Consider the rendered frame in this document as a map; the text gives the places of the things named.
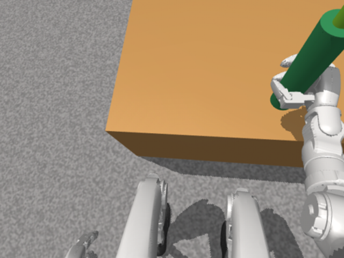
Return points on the bottle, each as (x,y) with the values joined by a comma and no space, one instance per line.
(322,47)

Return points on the left robot hand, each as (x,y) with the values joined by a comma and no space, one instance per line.
(83,243)

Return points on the right robot hand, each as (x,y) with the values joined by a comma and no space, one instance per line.
(324,91)

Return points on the right robot arm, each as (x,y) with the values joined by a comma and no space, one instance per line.
(322,217)

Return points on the left robot foot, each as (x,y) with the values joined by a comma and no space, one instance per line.
(161,248)

